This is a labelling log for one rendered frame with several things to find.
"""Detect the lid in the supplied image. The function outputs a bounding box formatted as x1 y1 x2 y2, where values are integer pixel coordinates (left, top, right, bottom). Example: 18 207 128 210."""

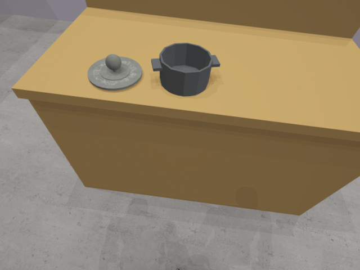
87 56 142 91

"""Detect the knob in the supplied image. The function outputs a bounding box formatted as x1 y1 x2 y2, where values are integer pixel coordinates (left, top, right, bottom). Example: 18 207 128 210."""
105 54 122 70

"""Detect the table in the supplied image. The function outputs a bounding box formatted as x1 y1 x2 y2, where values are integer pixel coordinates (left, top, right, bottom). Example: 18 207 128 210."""
11 0 360 215

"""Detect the pot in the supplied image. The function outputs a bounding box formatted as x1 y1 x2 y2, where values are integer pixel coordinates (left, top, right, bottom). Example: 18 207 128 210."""
151 43 220 96

